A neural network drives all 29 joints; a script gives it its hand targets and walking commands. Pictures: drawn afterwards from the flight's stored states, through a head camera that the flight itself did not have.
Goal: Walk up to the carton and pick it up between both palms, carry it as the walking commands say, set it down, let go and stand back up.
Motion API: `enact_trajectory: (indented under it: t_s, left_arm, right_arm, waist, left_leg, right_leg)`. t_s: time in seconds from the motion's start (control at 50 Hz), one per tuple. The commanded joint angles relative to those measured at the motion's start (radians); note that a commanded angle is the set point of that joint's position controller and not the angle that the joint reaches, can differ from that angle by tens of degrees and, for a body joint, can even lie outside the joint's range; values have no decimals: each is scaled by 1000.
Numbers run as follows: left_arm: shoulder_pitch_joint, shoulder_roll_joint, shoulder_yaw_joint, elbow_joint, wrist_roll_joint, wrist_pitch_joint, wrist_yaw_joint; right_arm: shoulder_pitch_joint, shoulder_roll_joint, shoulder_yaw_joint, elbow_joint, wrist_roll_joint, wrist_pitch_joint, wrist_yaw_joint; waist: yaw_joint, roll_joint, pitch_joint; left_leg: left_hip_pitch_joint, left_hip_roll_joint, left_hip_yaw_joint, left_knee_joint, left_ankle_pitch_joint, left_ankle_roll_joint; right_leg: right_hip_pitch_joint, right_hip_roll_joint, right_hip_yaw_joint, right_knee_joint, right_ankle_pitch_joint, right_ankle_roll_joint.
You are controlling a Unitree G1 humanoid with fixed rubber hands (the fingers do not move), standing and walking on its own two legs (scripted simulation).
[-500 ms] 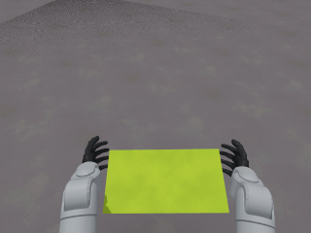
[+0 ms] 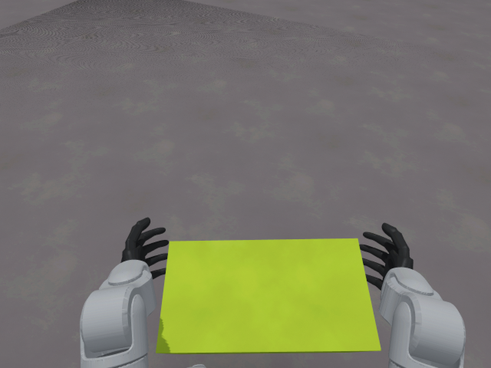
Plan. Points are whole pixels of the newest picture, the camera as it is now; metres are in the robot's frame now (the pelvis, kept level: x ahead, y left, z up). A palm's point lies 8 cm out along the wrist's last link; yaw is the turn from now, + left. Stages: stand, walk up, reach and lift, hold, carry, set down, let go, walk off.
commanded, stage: carry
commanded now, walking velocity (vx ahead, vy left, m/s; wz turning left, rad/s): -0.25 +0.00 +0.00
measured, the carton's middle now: (263, 300) +0.24 -0.01 -0.01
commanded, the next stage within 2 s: none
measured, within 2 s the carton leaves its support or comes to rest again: neither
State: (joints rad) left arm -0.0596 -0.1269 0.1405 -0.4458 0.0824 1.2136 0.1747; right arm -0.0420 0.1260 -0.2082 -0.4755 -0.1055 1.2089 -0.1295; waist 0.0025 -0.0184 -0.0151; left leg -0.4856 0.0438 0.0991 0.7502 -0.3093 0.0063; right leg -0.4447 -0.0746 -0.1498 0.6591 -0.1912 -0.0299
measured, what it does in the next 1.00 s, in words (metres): walks backwards: left foot, then right foot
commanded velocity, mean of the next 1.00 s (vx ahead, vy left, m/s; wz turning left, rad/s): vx -0.25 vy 0.00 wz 0.00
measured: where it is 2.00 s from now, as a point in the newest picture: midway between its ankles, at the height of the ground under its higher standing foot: outside the picture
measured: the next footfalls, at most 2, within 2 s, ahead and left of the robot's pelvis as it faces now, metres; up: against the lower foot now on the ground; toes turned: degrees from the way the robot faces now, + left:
left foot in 0.04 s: +0.12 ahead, +0.11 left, +0.00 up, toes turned +6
right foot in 0.32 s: -0.09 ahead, -0.11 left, +0.00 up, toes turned -7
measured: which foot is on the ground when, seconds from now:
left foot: up 0.00-0.02, down 0.04-0.34, up 0.36-0.62, down 0.64-0.98, up 1.00-1.00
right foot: down 0.00-0.06, up 0.08-0.30, down 0.32-0.64, up 0.66-0.94, down 0.96-1.00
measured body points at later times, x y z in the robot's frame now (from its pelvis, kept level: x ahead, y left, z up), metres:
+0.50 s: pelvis -0.14 +0.00 +0.02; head -0.14 -0.01 +0.47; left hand +0.10 +0.18 +0.10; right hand +0.11 -0.19 +0.09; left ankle -0.10 +0.13 -0.65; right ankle -0.13 -0.10 -0.72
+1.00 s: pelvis -0.34 +0.01 +0.01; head -0.33 -0.01 +0.46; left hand -0.10 +0.20 +0.10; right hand -0.08 -0.17 +0.08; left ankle -0.21 +0.13 -0.71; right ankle -0.33 -0.09 -0.72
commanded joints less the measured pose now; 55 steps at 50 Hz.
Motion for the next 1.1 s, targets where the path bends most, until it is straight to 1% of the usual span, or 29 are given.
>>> enact_trajectory:
  t_s: [0.0, 0.02, 0.04, 0.06, 0.1, 0.16, 0.24, 0.26, 0.28, 0.32, 0.34, 0.36, 0.38, 0.42, 0.52, 0.58, 0.6, 0.64, 0.66, 0.72, 0.76, 0.86, 0.9, 0.92, 0.94, 0.96, 0.98, 1.0, 1.08]
  left_arm:
    - [-553, -872, -771, -194, -380, -14, -261]
    - [-536, -869, -764, -175, -378, -11, -257]
    - [-504, -852, -757, -151, -361, -7, -252]
    - [-469, -867, -758, -116, -354, 0, -255]
    - [-467, -896, -770, -111, -378, -8, -262]
    - [-487, -935, -783, -124, -404, -15, -271]
    - [-487, -887, -792, -145, -422, -20, -270]
    - [-488, -876, -795, -151, -429, -22, -274]
    - [-495, -865, -793, -154, -434, -24, -279]
    - [-495, -859, -786, -146, -432, -28, -288]
    - [-476, -891, -762, -113, -410, -37, -299]
    - [-474, -910, -761, -111, -395, -37, -297]
    - [-513, -936, -795, -159, -417, -41, -304]
    - [-556, -917, -819, -204, -441, -44, -305]
    - [-384, -828, -740, -165, -378, -31, -280]
    - [-320, -793, -716, -123, -346, -22, -262]
    - [-343, -791, -721, -122, -336, -19, -257]
    - [-368, -780, -733, -112, -325, -17, -248]
    - [-380, -830, -759, -132, -342, -19, -250]
    - [-532, -905, -823, -181, -392, -36, -275]
    - [-534, -932, -835, -195, -416, -45, -281]
    - [-440, -880, -813, -151, -438, -37, -286]
    - [-455, -851, -810, -162, -449, -36, -292]
    - [-463, -833, -807, -174, -454, -37, -296]
    - [-456, -820, -789, -154, -447, -35, -302]
    - [-444, -843, -773, -127, -432, -39, -310]
    - [-425, -850, -753, -113, -404, -37, -311]
    - [-423, -870, -767, -123, -406, -38, -312]
    - [-492, -882, -776, -207, -415, -55, -305]
  right_arm:
    - [-584, 873, 822, -144, 449, -11, 262]
    - [-587, 860, 817, -140, 453, -10, 259]
    - [-571, 845, 827, -131, 453, -6, 261]
    - [-550, 841, 814, -125, 440, -6, 266]
    - [-550, 851, 805, -140, 438, -4, 272]
    - [-591, 868, 811, -180, 438, -15, 276]
    - [-532, 834, 790, -162, 399, -23, 258]
    - [-496, 830, 787, -144, 389, -24, 253]
    - [-465, 827, 791, -122, 381, -21, 247]
    - [-432, 793, 778, -87, 364, -19, 243]
    - [-532, 820, 812, -140, 395, -24, 255]
    - [-596, 841, 824, -147, 409, -35, 253]
    - [-573, 871, 828, -152, 410, -46, 250]
    - [-556, 858, 829, -166, 414, -52, 251]
    - [-534, 835, 866, -166, 451, -20, 239]
    - [-497, 815, 861, -141, 462, -6, 245]
    - [-526, 807, 851, -135, 464, -5, 252]
    - [-518, 795, 840, -110, 463, -3, 265]
    - [-495, 822, 824, -109, 466, -16, 273]
    - [-569, 866, 823, -155, 439, -31, 285]
    - [-563, 871, 809, -170, 432, -45, 282]
    - [-497, 805, 801, -189, 379, -53, 239]
    - [-439, 800, 805, -149, 367, -40, 230]
    - [-403, 800, 804, -117, 361, -34, 225]
    - [-425, 780, 812, -129, 360, -31, 224]
    - [-468, 780, 821, -144, 366, -30, 230]
    - [-528, 803, 837, -147, 391, -30, 235]
    - [-542, 826, 845, -148, 404, -38, 235]
    - [-581, 855, 880, -186, 441, -45, 248]
  waist:
    - [-9, 65, -275]
    - [-2, 229, -321]
    - [-22, 306, -301]
    - [-15, 272, -291]
    - [3, 172, -318]
    - [8, 120, -371]
    - [18, 252, -418]
    - [25, 223, -436]
    - [23, 109, -425]
    - [16, -289, -351]
    - [17, -345, -273]
    - [21, -159, -237]
    - [8, -73, -234]
    - [5, -51, -270]
    - [20, -217, -359]
    - [-2, -163, -418]
    - [3, -29, -413]
    - [5, 311, -400]
    - [-11, 325, -378]
    - [-4, 176, -307]
    - [2, 177, -346]
    - [7, 179, -402]
    - [19, 110, -403]
    - [18, -22, -382]
    - [8, -321, -356]
    - [22, -382, -299]
    - [25, -271, -248]
    - [19, -126, -244]
    - [6, -102, -291]
  left_leg:
    - [177, 86, -166, -340, -11, 44]
    - [211, 234, -362, -424, 88, 88]
    - [141, 368, -521, -526, -34, 178]
    - [62, 365, -500, -544, -124, 203]
    - [68, 289, -366, -541, -134, 158]
    - [214, 232, -269, -459, 91, 117]
    - [262, 233, -257, -545, 87, 35]
    - [276, 192, -198, -531, 100, -24]
    - [234, 145, -152, -431, 96, -66]
    - [11, 4, -26, 8, -85, -89]
    - [35, 52, -121, 229, -88, -58]
    - [10, 14, -103, 360, -83, -48]
    - [-105, -22, -104, 384, -85, -32]
    - [-137, -22, -76, 300, -96, -38]
    - [8, -65, 12, 8, -121, -50]
    - [194, -3, 2, -379, 153, -51]
    - [296, 66, -84, -387, 325, -32]
    - [510, 353, -345, -277, 1077, 97]
    - [409, 386, -339, -281, 1105, 176]
    - [244, 283, -257, -349, 633, 184]
    - [283, 229, -167, -355, 449, 152]
    - [263, 268, -277, -440, 156, 137]
    - [236, 196, -181, -370, 183, 43]
    - [110, 148, -153, -241, 135, 14]
    - [-52, 31, -52, 20, -108, -32]
    - [-74, 16, -68, 192, -166, -32]
    - [-45, -7, -106, 418, -180, -29]
    - [-71, -12, -127, 483, -152, -17]
    - [-101, -23, -71, 354, -97, -42]
  right_leg:
    - [4, -113, 122, -141, -231, 5]
    - [-16, -34, 58, 53, -188, 43]
    - [-80, 71, 26, 329, -346, 60]
    - [-55, 61, 108, 503, -353, 48]
    - [-52, 56, 101, 599, -255, 40]
    - [-58, 41, 74, 378, -247, 50]
    - [186, 96, -11, -85, -321, 25]
    - [300, 105, -40, -302, -234, 11]
    - [385, 34, 69, -453, -171, 0]
    - [321, -286, 441, -390, 1, -119]
    - [81, -369, 428, -379, 169, -181]
    - [87, -275, 314, -360, 229, -159]
    - [203, -258, 245, -265, 504, -118]
    - [292, -243, 208, -211, 611, -94]
    - [366, -214, 235, -184, 613, -93]
    - [377, -181, 168, -78, 638, -37]
    - [255, -135, 150, -15, 461, 5]
    - [-113, 32, 65, 278, -357, 79]
    - [-136, 41, 79, 412, -443, 71]
    - [-118, 28, 110, 588, -311, 73]
    - [-106, 19, 86, 483, -249, 74]
    - [101, 40, 56, 20, -267, 44]
    - [285, 43, 49, -362, -141, 25]
    - [376, -65, 219, -412, -105, 2]
    - [369, -287, 487, -399, 48, -63]
    - [198, -379, 462, -357, 266, -167]
    - [90, -336, 408, -370, 277, -182]
    - [121, -274, 324, -357, 238, -137]
    - [214, -205, 248, -314, 149, -76]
